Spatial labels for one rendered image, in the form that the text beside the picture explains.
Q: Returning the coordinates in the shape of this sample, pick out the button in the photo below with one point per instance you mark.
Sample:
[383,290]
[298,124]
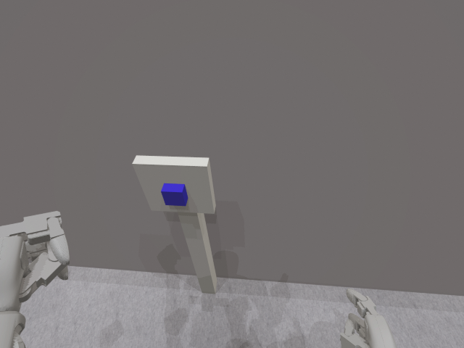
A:
[174,194]

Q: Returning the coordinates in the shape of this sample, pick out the left robot hand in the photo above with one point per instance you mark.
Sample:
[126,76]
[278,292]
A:
[46,246]

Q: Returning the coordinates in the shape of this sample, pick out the panel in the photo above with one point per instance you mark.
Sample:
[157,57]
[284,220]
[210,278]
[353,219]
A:
[195,173]

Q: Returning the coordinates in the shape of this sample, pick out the left robot forearm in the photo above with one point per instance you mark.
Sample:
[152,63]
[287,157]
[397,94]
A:
[12,324]

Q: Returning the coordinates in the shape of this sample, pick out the right robot hand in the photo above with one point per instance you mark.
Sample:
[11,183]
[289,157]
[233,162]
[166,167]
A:
[374,331]

